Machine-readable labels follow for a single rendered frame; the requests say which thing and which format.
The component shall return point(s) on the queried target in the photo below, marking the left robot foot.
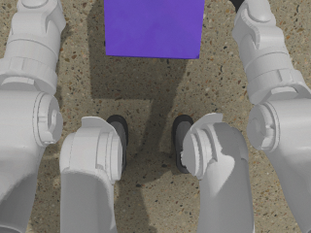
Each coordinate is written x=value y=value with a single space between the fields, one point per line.
x=120 y=124

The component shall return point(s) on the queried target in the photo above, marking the robot right forearm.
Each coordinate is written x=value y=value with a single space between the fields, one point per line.
x=265 y=58

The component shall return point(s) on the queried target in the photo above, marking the robot right upper arm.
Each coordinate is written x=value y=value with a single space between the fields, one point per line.
x=282 y=129

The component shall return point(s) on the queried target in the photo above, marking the robot left forearm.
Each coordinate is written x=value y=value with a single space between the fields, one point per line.
x=33 y=45

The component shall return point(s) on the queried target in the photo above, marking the robot foot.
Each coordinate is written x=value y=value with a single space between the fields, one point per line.
x=120 y=124
x=180 y=128

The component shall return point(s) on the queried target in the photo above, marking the robot left upper arm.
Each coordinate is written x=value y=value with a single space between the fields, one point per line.
x=30 y=120

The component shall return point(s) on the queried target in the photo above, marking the robot right hand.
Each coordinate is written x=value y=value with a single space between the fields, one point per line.
x=236 y=4

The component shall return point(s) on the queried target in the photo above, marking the right robot foot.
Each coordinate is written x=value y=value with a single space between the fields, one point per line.
x=180 y=128

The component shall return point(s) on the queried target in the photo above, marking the carton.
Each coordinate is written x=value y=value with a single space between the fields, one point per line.
x=169 y=29

